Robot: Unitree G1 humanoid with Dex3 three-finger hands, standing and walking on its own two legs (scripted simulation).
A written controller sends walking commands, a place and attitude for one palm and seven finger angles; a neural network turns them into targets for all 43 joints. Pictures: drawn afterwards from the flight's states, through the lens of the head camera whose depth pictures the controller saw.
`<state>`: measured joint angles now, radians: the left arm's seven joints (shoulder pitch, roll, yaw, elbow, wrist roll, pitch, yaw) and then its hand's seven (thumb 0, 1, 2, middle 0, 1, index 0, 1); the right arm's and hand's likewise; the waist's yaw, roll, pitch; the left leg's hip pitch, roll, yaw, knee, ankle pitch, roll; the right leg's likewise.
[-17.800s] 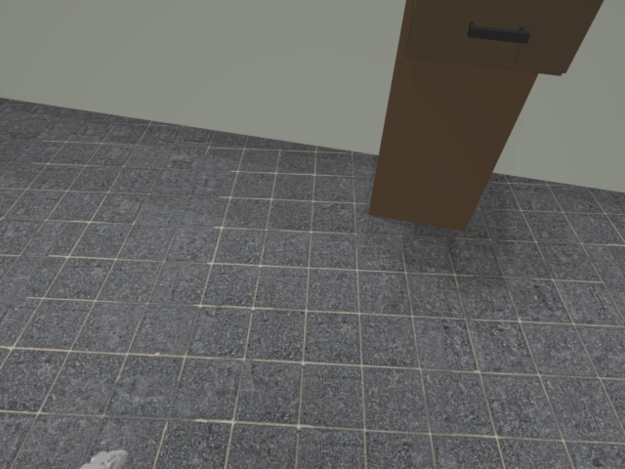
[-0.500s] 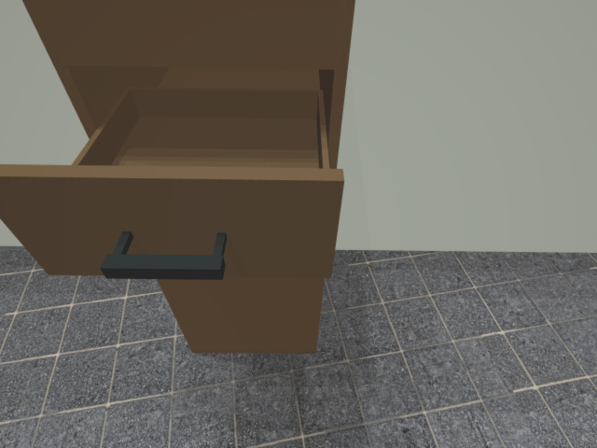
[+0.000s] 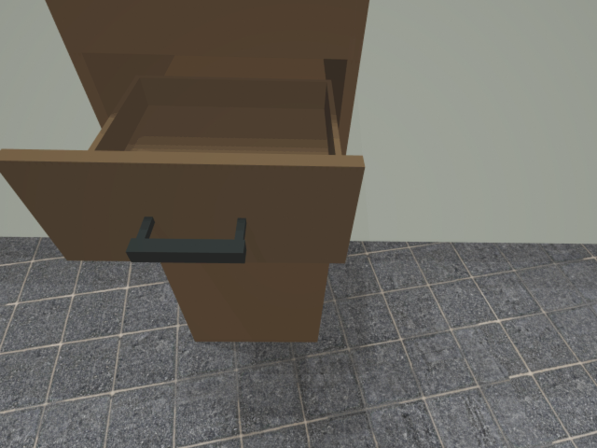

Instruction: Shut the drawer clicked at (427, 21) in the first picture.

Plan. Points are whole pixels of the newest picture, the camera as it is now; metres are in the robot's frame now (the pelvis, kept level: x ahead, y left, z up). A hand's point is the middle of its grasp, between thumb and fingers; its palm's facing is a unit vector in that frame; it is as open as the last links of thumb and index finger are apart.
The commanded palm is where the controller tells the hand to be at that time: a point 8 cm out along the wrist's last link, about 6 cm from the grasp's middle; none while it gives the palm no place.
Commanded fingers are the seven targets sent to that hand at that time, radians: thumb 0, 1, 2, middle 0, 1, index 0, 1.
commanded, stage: look again from close up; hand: left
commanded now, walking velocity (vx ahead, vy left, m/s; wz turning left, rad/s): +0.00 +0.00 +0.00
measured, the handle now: (191, 237) +0.32 +0.15 +0.15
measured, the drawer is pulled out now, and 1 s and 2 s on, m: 0.25 0.25 0.25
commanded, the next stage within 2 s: raise the hand and make a fist in 0.54 s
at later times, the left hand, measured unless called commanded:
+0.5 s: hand out of the picture -0.02 +0.14 -0.18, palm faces +0.02 -0.99 -0.16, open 7.4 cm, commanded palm none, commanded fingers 0.00 0.90 0.90 -0.20 -0.30 -0.20 -0.30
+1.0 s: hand (244, 389) +0.18 +0.08 +0.04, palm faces -0.02 -1.00 +0.07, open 6.3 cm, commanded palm +0.10 +0.17 +0.01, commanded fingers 0.00 0.90 0.90 -0.58 -0.71 -0.58 -0.71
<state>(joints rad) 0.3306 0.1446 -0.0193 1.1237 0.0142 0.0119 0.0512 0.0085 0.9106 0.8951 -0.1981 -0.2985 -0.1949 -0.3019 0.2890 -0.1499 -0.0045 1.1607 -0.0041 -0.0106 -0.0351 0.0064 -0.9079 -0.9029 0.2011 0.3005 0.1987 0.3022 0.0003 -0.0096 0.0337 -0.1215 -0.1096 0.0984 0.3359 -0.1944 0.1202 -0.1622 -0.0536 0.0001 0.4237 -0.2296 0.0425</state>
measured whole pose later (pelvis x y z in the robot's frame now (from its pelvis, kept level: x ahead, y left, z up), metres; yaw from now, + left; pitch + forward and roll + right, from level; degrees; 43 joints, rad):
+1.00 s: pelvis +0.00 -0.05 -0.03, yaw +1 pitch +4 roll +1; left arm 0.54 0.10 0.00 -0.09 -0.20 -0.39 -0.18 0.02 0.93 0.89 -0.39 -0.51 -0.39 -0.51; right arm 0.20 -0.24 -0.03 0.59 0.03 -0.22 0.02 0.02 -0.91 -0.90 0.20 0.30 0.20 0.30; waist -0.03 -0.03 -0.14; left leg -0.43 -0.04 0.08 0.76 -0.40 0.06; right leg -0.46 0.02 -0.05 0.79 -0.40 -0.06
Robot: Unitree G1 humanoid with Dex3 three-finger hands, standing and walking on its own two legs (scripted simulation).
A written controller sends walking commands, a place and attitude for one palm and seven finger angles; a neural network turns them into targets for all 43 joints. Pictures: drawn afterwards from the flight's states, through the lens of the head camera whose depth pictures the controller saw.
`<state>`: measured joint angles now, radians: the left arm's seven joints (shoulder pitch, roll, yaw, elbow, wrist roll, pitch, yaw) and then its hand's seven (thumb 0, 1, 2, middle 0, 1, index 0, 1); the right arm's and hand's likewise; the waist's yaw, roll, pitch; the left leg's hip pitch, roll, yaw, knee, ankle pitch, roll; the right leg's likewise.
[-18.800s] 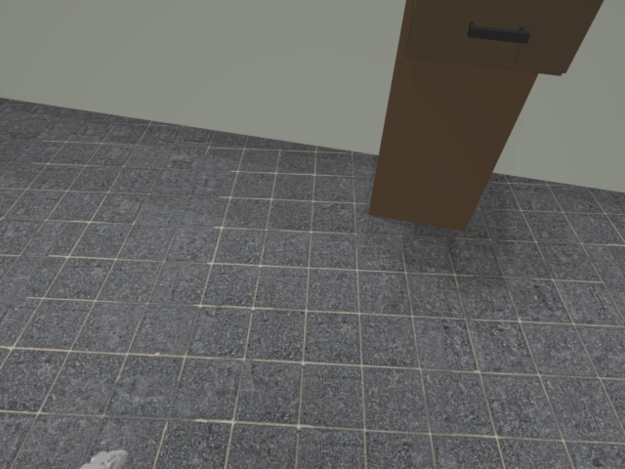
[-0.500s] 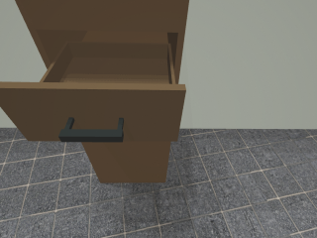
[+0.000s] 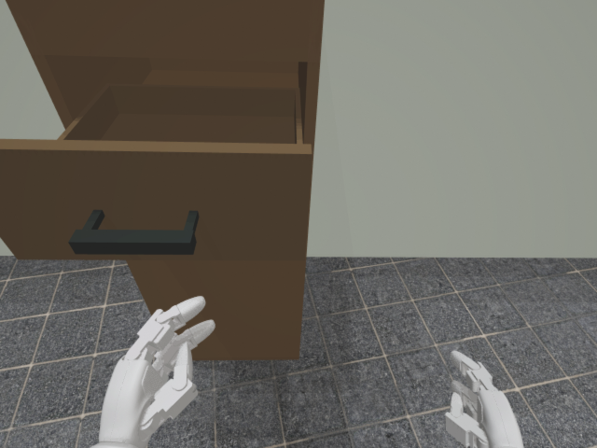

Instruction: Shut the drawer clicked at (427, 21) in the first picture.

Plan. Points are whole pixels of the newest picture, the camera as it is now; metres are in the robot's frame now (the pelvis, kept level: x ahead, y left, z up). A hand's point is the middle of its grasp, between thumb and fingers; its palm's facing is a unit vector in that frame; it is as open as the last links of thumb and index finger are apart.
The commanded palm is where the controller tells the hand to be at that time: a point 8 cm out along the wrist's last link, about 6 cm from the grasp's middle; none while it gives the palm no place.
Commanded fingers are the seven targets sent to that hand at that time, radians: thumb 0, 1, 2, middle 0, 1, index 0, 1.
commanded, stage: raise the hand and make a fist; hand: left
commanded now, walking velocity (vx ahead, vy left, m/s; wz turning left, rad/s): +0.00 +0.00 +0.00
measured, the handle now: (140, 229) +0.32 +0.20 +0.18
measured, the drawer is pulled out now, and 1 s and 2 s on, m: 0.25 0.25 0.25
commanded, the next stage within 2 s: bring the fist close to the handle in 1.54 s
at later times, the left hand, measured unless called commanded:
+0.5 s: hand (136, 363) +0.19 +0.18 +0.12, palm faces +0.04 -0.99 -0.11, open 3.8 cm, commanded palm +0.11 +0.23 +0.15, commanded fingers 0.00 0.90 0.90 -1.08 -1.25 -1.08 -1.25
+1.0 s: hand (58, 323) +0.16 +0.19 +0.25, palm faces +0.06 -0.98 -0.20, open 3.2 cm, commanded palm +0.10 +0.22 +0.26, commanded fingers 0.00 0.90 0.90 -1.40 -1.60 -1.40 -1.60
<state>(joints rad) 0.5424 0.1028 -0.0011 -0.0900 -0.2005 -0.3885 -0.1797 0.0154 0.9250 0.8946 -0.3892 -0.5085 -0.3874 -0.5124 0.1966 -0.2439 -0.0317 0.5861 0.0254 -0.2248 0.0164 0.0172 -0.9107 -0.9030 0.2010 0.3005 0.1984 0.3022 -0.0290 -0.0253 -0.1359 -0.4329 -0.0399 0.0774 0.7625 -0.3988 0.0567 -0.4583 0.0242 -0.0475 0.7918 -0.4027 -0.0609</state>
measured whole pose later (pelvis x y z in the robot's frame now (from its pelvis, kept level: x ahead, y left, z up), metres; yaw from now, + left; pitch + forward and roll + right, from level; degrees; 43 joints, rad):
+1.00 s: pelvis +0.01 +0.03 +0.02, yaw +1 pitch -3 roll -1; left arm 0.49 0.29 0.22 -0.79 -0.30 0.14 -0.18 0.02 0.90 0.90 -1.36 -1.55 -1.35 -1.55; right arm 0.15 -0.19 0.12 0.59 0.08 -0.38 -0.05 0.02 -0.90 -0.90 0.20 0.30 0.20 0.30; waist 0.11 0.08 -0.10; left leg -0.20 -0.08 0.00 0.61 -0.35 0.07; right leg -0.21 0.01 -0.05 0.60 -0.34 -0.02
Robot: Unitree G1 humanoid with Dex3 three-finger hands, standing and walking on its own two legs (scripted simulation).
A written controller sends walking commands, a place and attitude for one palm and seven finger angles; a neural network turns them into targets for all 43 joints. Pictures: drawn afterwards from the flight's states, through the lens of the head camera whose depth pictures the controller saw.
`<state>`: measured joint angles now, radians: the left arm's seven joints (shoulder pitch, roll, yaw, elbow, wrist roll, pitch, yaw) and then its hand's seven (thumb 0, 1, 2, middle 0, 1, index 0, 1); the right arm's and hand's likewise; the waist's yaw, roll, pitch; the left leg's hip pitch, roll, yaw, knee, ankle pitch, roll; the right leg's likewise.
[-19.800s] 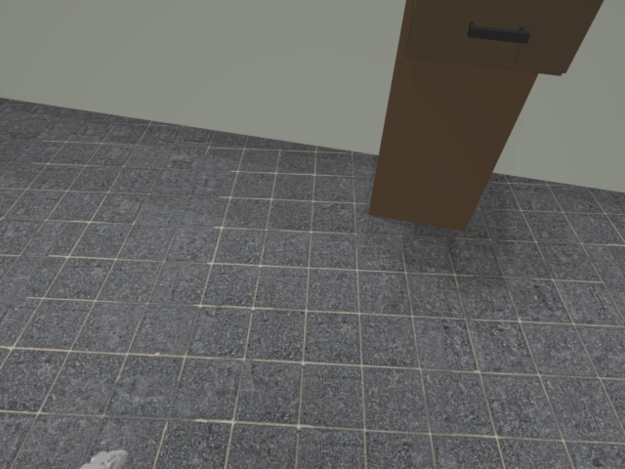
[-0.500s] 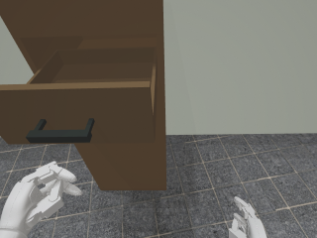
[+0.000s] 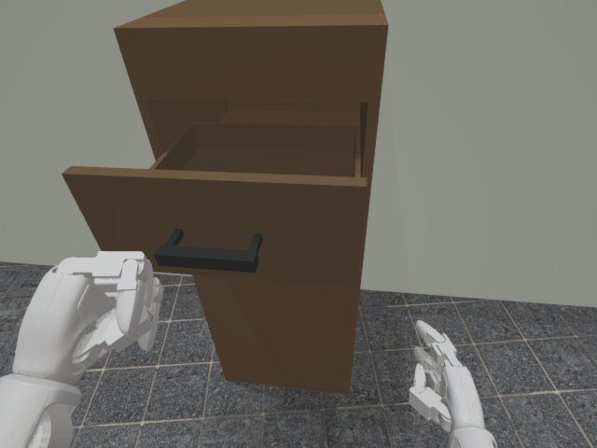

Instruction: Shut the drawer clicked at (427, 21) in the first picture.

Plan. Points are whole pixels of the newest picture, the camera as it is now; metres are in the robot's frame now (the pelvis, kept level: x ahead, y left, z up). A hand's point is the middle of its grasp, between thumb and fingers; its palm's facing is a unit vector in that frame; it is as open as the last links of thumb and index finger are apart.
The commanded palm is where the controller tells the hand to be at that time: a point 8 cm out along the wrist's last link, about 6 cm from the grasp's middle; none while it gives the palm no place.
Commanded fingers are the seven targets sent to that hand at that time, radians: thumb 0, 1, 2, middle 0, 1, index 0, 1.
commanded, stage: raise the hand and make a fist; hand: left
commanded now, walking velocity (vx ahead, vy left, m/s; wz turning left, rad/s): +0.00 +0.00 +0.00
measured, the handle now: (211, 248) +0.31 +0.17 +0.16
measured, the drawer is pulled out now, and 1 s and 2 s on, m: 0.25 0.25 0.25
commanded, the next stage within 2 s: bring the fist close to the handle in 0.54 s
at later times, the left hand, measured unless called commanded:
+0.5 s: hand (174, 307) +0.15 +0.13 +0.24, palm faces +0.04 -0.96 -0.27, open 3.3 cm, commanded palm +0.10 +0.18 +0.26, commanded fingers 0.00 0.90 0.90 -1.40 -1.60 -1.40 -1.60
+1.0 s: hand (164, 297) +0.18 +0.16 +0.21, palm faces +0.07 -0.99 -0.13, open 3.3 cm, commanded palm +0.13 +0.20 +0.22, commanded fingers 0.00 0.90 0.90 -1.40 -1.60 -1.40 -1.60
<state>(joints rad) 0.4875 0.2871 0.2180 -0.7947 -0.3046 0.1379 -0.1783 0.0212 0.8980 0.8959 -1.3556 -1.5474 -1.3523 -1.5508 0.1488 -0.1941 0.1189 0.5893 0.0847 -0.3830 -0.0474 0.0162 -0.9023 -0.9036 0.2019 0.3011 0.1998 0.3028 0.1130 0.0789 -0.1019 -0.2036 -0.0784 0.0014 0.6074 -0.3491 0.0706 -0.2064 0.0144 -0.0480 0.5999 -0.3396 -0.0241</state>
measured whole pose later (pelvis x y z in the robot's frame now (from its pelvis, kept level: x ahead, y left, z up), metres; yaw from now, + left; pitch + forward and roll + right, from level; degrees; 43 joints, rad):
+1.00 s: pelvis +0.01 -0.04 +0.00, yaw +0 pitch -3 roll +0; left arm 0.39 0.33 0.38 -0.64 -0.41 0.34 -0.23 0.02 0.90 0.90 -1.40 -1.60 -1.40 -1.60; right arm 0.19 -0.29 0.08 0.65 0.11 -0.30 -0.09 0.02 -0.90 -0.90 0.20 0.30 0.20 0.30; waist 0.08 0.08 -0.10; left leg -0.18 -0.03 -0.01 0.60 -0.36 0.02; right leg -0.18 0.07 -0.06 0.56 -0.33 -0.07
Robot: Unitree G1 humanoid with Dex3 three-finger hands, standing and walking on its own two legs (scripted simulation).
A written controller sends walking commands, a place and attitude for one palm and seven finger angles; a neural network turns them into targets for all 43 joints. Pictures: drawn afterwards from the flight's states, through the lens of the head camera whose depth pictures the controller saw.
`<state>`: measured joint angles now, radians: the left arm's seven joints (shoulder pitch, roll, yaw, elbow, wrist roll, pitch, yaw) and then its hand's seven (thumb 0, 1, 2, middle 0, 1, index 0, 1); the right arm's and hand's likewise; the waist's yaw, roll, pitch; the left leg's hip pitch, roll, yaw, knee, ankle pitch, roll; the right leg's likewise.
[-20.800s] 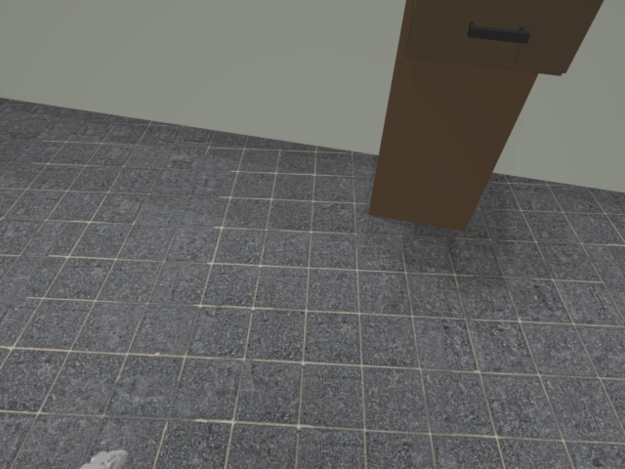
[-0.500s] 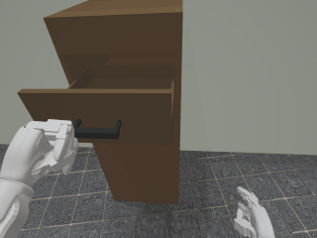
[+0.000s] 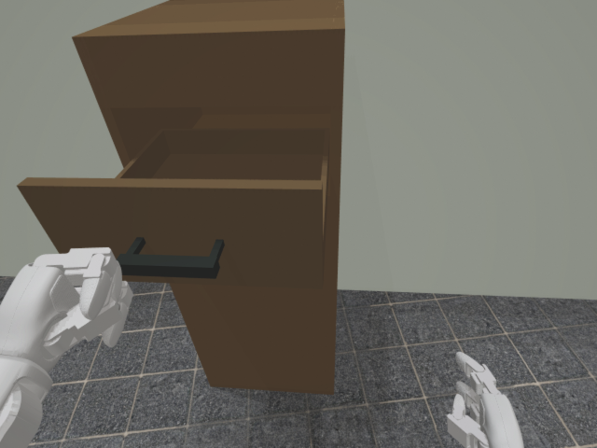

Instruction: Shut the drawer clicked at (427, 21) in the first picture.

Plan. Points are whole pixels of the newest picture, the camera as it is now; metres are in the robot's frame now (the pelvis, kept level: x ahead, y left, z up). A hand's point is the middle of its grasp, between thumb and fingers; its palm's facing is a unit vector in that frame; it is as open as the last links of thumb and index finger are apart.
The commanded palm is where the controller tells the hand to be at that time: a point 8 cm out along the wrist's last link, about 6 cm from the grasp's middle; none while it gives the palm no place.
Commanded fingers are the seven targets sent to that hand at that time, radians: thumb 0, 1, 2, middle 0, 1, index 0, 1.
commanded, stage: bring the fist close to the handle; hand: left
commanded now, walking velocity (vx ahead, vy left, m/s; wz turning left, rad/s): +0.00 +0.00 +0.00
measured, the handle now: (172, 255) +0.30 +0.21 +0.16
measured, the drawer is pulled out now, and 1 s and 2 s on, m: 0.25 0.25 0.18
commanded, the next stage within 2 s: push the drawer shut in 1.04 s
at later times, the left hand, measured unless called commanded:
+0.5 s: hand (167, 318) +0.20 +0.17 +0.16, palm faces +0.03 -1.00 -0.06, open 3.3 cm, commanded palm +0.16 +0.23 +0.17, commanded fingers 0.00 0.90 0.90 -1.40 -1.60 -1.40 -1.60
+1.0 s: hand (171, 312) +0.22 +0.18 +0.15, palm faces +0.11 -0.99 -0.09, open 3.3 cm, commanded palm +0.18 +0.23 +0.16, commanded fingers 0.00 0.90 0.90 -1.40 -1.60 -1.40 -1.60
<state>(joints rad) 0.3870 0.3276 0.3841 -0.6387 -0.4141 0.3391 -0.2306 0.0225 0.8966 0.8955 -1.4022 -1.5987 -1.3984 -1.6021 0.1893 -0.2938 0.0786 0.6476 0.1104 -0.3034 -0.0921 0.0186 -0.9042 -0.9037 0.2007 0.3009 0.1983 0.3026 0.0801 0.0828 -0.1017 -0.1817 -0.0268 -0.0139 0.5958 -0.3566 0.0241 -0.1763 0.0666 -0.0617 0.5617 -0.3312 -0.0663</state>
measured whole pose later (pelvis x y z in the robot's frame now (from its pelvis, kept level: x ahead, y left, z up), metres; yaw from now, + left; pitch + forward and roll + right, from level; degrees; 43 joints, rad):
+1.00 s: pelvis +0.00 +0.00 +0.00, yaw +0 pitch +0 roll +0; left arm 0.36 0.24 0.19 -0.40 -0.28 0.13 -0.11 0.02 0.90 0.90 -1.40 -1.60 -1.40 -1.60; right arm 0.21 -0.25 0.05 0.63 0.06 -0.21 -0.06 0.02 -0.90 -0.90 0.20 0.30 0.20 0.30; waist 0.04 0.07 -0.08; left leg -0.23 -0.04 -0.02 0.58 -0.34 0.02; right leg -0.23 0.06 -0.07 0.57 -0.34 -0.07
